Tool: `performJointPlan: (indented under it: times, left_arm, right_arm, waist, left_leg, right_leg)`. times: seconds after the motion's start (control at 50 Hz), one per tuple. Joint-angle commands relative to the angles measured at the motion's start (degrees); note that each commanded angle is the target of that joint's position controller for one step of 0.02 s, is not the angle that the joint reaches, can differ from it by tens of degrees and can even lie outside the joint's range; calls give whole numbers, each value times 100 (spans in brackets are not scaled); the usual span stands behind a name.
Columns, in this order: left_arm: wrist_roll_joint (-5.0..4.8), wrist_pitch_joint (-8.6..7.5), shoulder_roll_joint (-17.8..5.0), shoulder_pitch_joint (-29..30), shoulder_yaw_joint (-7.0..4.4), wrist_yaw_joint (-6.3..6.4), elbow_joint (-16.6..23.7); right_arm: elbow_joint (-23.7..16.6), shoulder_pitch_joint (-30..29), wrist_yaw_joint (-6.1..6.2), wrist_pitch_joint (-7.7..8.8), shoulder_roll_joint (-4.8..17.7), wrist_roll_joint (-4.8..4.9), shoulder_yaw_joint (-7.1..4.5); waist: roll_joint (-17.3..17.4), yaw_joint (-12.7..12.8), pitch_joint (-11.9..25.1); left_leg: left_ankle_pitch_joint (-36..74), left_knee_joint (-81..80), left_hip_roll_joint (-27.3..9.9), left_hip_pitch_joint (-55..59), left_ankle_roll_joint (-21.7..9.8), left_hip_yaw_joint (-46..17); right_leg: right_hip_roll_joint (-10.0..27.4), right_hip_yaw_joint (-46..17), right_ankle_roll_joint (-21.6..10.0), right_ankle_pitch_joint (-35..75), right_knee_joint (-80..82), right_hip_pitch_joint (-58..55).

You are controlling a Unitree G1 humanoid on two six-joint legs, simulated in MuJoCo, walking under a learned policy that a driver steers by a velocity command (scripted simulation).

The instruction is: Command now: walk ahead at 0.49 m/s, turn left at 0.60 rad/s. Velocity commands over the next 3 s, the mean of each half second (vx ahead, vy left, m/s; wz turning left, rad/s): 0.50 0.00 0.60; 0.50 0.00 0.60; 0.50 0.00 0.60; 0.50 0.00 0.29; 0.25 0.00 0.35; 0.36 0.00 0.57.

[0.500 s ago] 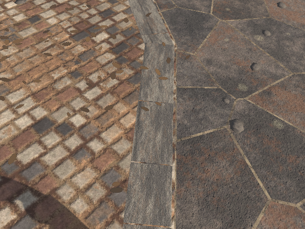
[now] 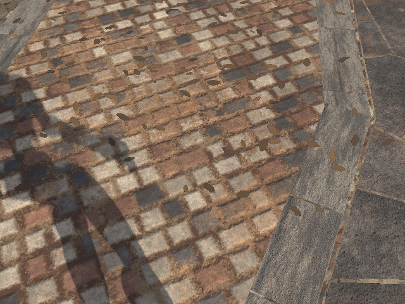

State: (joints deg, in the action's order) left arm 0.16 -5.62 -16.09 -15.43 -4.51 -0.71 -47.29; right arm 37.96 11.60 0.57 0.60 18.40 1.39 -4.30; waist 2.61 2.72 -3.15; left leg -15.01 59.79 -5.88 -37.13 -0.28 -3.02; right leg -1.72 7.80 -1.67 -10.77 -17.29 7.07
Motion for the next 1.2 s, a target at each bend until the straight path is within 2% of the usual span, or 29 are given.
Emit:
performJointPlan:
  times: [0.02,0.1,0.16,0.2,0.22,0.24,0.26,0.28,0.3,0.32,0.34,0.36,0.44,0.54,0.64,0.68,0.7,0.72,0.74,0.76,0.78,0.8,0.84,0.88,0.92,1.08,1.14,1.18,1.2]
  left_arm:
    - [-21,-108,-860,585,-188,22,433]
    - [-95,4,-1059,252,-228,41,313]
    - [-202,127,-1266,74,-289,41,224]
    - [-269,221,-1435,99,-334,63,236]
    - [-292,269,-1382,171,-305,81,262]
    - [-164,266,-1144,65,-199,114,319]
    - [122,158,-277,-473,94,55,691]
    - [-64,-45,-625,23,87,2,755]
    - [-295,-157,-1038,651,-18,-35,919]
    - [-259,-224,-931,722,26,-15,948]
    - [-94,-238,-917,700,20,24,875]
    - [-24,-196,-960,593,-12,24,839]
    - [76,8,-710,674,39,4,841]
    - [20,3,-452,1739,167,-54,1104]
    - [-57,-90,-737,1903,51,-130,1223]
    - [-66,-136,-825,1476,-27,-118,1129]
    - [-32,-159,-943,955,-111,-82,1001]
    - [64,-187,-1209,148,-197,-40,928]
    - [149,-122,-1719,-454,-314,-29,778]
    - [-19,-89,-1336,-482,-254,-78,741]
    - [-42,-55,-904,-204,-141,-48,827]
    - [8,-10,-761,85,-86,-23,853]
    - [81,5,-548,334,-9,15,774]
    - [36,-44,-516,310,-18,31,681]
    - [-8,-84,-664,232,-73,34,560]
    - [-58,44,-1040,-43,-154,90,275]
    - [-148,150,-1213,-191,-201,94,173]
    - [-200,230,-1404,-181,-256,136,178]
    - [-218,281,-1468,-147,-274,161,196]
  right_arm:
    - [-349,55,-97,79,132,-11,11]
    - [-569,-712,-252,131,91,6,51]
    - [-759,-947,-328,103,230,-7,-5]
    - [-722,-459,-327,59,504,-45,-159]
    - [-502,390,-295,35,742,-28,-316]
    - [-196,1492,-197,-26,1164,13,-532]
    - [-238,1331,-140,9,1933,94,-634]
    - [-504,1447,-191,138,1494,43,-477]
    - [-413,1280,-228,246,1105,-28,-352]
    - [-396,1001,-227,300,976,-33,-301]
    - [-440,595,-211,303,786,-36,-237]
    - [-525,335,-179,309,669,-109,-182]
    - [-472,289,-49,333,759,-97,-191]
    - [-233,673,58,278,890,-41,-239]
    - [-21,954,76,215,798,10,-237]
    - [-19,872,79,161,752,-4,-236]
    - [-41,848,67,152,579,-24,-175]
    - [-131,869,45,159,237,-90,-44]
    - [-271,1643,47,210,-138,41,73]
    - [-193,1719,69,232,406,141,4]
    - [-197,1092,73,203,792,123,-105]
    - [-272,668,84,172,842,38,-129]
    - [-362,399,37,157,647,-21,-143]
    - [-370,464,-6,101,385,37,-99]
    - [-479,273,-23,59,219,8,-46]
    - [-761,-877,-279,161,15,2,73]
    - [-921,-1133,-375,151,109,13,35]
    - [-921,-853,-390,114,339,-29,-85]
    - [-806,-316,-379,92,540,-32,-200]
  waist:
    - [-563,-194,53]
    - [-491,109,-111]
    - [-538,67,-174]
    - [-679,-311,248]
    - [-602,-813,677]
    - [-227,-1285,1223]
    - [1513,-539,1621]
    - [874,-911,2543]
    - [431,-1034,1705]
    - [141,-800,1221]
    - [-96,-552,894]
    - [34,-339,777]
    - [-65,-196,506]
    - [93,-596,173]
    - [288,-596,173]
    - [470,-356,263]
    - [438,-98,545]
    - [-18,247,1306]
    - [-1777,-19,2114]
    - [-1807,40,1992]
    - [-1169,202,1224]
    - [-778,158,770]
    - [-788,-57,311]
    - [-917,-134,276]
    - [-788,-139,176]
    - [-580,212,-85]
    - [-620,167,-160]
    - [-811,-121,147]
    - [-834,-461,467]
  left_leg:
    - [988,-772,-249,-33,4,-159]
    - [1598,-1920,-62,232,-97,273]
    - [1067,-2330,119,287,-315,482]
    - [485,-2429,543,1111,-562,817]
    - [666,-2719,840,2269,-755,960]
    - [726,-2769,707,4040,-1015,393]
    - [-241,-3217,-867,5849,-2058,-2861]
    - [-1386,-4234,-1337,6158,-2407,-4608]
    - [-1002,-4425,-1205,5669,-2051,-3849]
    - [-429,-4379,-989,4909,-1872,-3188]
    - [266,-4364,-767,4143,-1722,-2614]
    - [846,-4453,-607,3585,-1678,-2257]
    - [1828,-4694,-326,2621,-1706,-1568]
    - [1020,-4643,72,2154,-1303,-1183]
    - [619,-3972,-208,2725,-1135,-1890]
    - [863,-3563,-183,2825,-1015,-2074]
    - [1152,-3020,75,2707,-852,-1936]
    - [689,-1549,418,2146,-626,-1548]
    - [-1718,469,1269,163,-152,-755]
    - [-1859,1404,865,-751,-56,-826]
    - [-1320,1657,621,-957,-10,-792]
    - [-889,1560,418,-794,8,-568]
    - [-412,1065,115,-390,-15,-547]
    - [-292,755,12,-186,-18,-397]
    - [-128,369,-56,-363,26,-331]
    - [1631,-1892,67,-63,-52,280]
    - [1234,-2337,222,95,-260,498]
    - [631,-2417,590,737,-500,802]
    - [468,-2518,819,1457,-666,920]
  right_leg:
    - [1631,-712,-983,1085,1078,32]
    - [1593,-90,-744,1255,1001,-331]
    - [1778,111,-603,2037,624,-919]
    - [1747,346,-466,3893,-465,-1125]
    - [1584,556,-315,4337,-1613,-796]
    - [1372,593,-57,3265,-3282,404]
    - [309,307,342,-1924,-5470,3069]
    - [64,-1137,289,-2423,-6223,3719]
    - [329,-1237,151,-1822,-6179,4185]
    - [567,-1229,73,-1326,-5695,4024]
    - [753,-1248,111,-1024,-5185,3635]
    - [867,-1301,145,-795,-4880,3196]
    - [749,-1095,469,-246,-3883,2772]
    - [331,-1032,608,1487,-1830,2257]
    - [236,-1287,376,1168,-1205,1983]
    - [187,-1164,189,690,-1044,1451]
    - [222,-1099,33,685,-893,656]
    - [1030,-1844,-311,451,-999,-741]
    - [2402,-4477,-1267,-698,-468,-2702]
    - [2682,-5629,-1401,-2273,-17,-2729]
    - [2416,-4751,-1135,-2392,122,-2076]
    - [2167,-3856,-930,-1649,142,-1365]
    - [1730,-2727,-787,-353,359,-429]
    - [1601,-2113,-807,195,593,-202]
    - [1681,-1727,-916,704,762,-171]
    - [1563,-223,-689,1632,865,-553]
    - [1728,30,-574,2480,583,-1026]
    - [1748,248,-465,4402,-203,-1277]
    - [1700,359,-398,5100,-1031,-1216]
